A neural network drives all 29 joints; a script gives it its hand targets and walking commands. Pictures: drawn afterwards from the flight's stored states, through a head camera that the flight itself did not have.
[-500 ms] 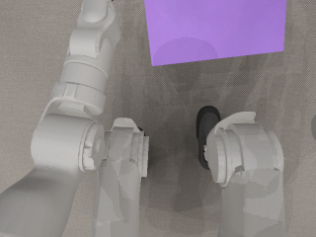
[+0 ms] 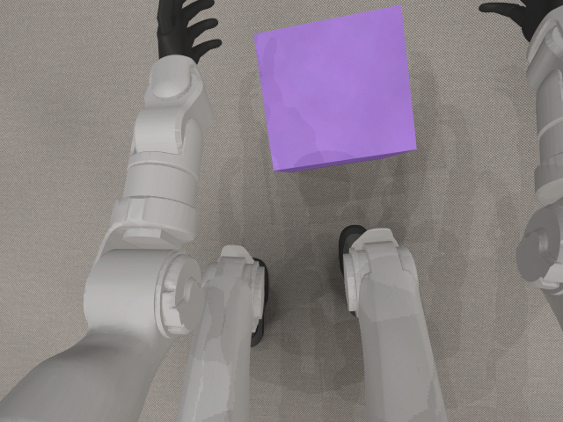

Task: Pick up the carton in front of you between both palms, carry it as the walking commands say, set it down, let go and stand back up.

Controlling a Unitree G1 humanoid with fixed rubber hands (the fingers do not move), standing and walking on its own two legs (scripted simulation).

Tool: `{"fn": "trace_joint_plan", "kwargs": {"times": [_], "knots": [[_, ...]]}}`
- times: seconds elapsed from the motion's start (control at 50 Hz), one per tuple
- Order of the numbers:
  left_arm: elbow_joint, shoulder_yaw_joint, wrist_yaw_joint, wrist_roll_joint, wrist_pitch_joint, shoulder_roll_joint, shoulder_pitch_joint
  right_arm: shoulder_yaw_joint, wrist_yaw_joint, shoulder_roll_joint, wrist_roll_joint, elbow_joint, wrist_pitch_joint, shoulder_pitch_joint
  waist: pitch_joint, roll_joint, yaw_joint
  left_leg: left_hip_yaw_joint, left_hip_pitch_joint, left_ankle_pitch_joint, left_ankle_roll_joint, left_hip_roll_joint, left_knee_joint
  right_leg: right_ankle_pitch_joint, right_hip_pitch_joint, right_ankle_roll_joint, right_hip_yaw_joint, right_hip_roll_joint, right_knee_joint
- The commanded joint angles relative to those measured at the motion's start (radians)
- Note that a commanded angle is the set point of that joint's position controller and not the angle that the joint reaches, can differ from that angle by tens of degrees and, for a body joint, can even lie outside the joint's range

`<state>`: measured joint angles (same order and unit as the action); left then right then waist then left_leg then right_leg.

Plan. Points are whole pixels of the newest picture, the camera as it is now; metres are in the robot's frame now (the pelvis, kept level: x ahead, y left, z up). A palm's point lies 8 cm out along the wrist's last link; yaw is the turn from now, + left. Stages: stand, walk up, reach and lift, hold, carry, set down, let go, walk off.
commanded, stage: set down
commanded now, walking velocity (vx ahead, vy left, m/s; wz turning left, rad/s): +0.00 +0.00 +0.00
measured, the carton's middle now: (331, 108) +0.51 -0.10 -0.37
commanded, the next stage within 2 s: let go in 0.44 s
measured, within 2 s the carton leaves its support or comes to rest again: neither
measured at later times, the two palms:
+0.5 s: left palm out of the picture +0.54 +0.07 +0.04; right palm out of the picture +0.52 -0.32 +0.03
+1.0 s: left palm out of the picture +0.41 +0.16 +0.14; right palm out of the picture +0.37 -0.29 +0.14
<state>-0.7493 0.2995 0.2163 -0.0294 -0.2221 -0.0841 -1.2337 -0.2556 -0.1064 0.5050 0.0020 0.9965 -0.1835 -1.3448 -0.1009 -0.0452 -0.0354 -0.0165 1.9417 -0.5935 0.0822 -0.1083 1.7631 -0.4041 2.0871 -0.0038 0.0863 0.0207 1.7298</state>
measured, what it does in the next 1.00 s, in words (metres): rises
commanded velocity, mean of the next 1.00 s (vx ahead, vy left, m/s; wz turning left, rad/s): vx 0.00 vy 0.00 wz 0.00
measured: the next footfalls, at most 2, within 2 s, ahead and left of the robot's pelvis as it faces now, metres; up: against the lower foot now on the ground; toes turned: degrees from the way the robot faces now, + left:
none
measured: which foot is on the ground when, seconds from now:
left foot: down 0.00-1.00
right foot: down 0.00-1.00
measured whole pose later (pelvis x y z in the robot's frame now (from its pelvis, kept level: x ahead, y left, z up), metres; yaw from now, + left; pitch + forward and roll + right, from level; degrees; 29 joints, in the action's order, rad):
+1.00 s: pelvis +0.09 -0.01 +0.24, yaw -6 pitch +27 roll +1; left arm -0.55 0.13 0.00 0.05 -0.06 -0.12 -0.26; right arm -0.20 -0.09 0.26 0.05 0.61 -0.05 -0.32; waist 0.05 -0.03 0.00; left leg -0.08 0.87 -0.37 0.04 -0.03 0.78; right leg -0.23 0.98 -0.01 0.04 0.03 0.75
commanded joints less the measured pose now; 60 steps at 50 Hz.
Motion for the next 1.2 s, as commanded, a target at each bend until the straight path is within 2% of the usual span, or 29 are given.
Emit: {"fn": "trace_joint_plan", "kwargs": {"times": [0.0,0.1,0.26,0.48,0.6,0.66,0.74,0.94,1.18], "knots": [[0.180,-0.015,0.004,-0.005,0.006,-0.077,-0.207,-0.027,0.000,0.164,0.002,-0.160,0.007,-0.246,1.224,0.143,-0.045,0.164,-0.235,0.169,0.014,-0.049,-0.234,0.356,-1.097,0.019,-0.122,0.028,-0.177],[0.229,-0.012,-0.001,0.003,-0.016,-0.067,-0.154,-0.031,-0.015,0.146,0.004,-0.200,-0.015,-0.211,1.241,0.148,-0.032,0.160,-0.276,0.190,0.014,-0.047,-0.333,0.397,-1.198,0.019,-0.118,0.032,-0.266],[0.210,0.023,-0.033,0.044,-0.003,-0.041,-0.049,-0.052,-0.033,0.092,0.043,-0.182,-0.006,-0.133,1.149,0.162,-0.007,0.145,-0.335,0.231,0.015,-0.033,-0.498,0.448,-1.299,0.025,-0.100,0.029,-0.423],[0.187,0.041,-0.070,0.092,0.032,-0.023,0.066,-0.091,-0.029,0.034,0.116,-0.152,0.031,-0.024,1.081,0.142,-0.008,0.121,-0.478,0.289,0.022,-0.016,-0.702,0.518,-1.476,0.018,-0.079,0.021,-0.624],[0.247,-0.008,-0.110,0.145,0.041,-0.053,0.317,-0.078,-0.004,-0.025,0.160,-0.269,0.026,0.230,1.153,0.137,-0.012,0.111,-0.592,0.329,0.008,-0.010,-0.804,0.631,-1.706,0.015,-0.059,0.015,-0.720],[0.294,-0.050,-0.133,0.144,0.062,-0.066,0.446,-0.053,0.006,-0.061,0.138,-0.363,0.039,0.375,1.120,0.132,-0.006,0.099,-0.650,0.341,-0.003,-0.005,-0.856,0.647,-1.771,0.014,-0.045,0.010,-0.772],[0.329,-0.093,-0.161,0.121,0.093,-0.085,0.574,-0.017,0.010,-0.089,0.094,-0.459,0.068,0.521,1.005,0.127,0.003,0.078,-0.734,0.333,-0.017,0.007,-0.933,0.607,-1.812,0.011,-0.031,0.003,-0.850],[0.282,-0.148,-0.220,0.074,0.183,-0.112,0.962,0.044,0.021,-0.159,0.044,-0.482,0.150,0.970,0.739,0.107,0.020,0.034,-1.037,0.385,-0.040,0.042,-1.081,0.556,-1.849,0.010,-0.041,-0.009,-0.991],[0.370,-0.219,-0.251,0.034,0.243,-0.164,1.330,0.126,0.047,-0.191,-0.001,-0.582,0.215,1.407,0.430,0.027,0.041,-0.010,-1.493,0.588,-0.040,0.067,-1.298,0.529,-1.994,0.016,-0.075,0.018,-1.198]]}}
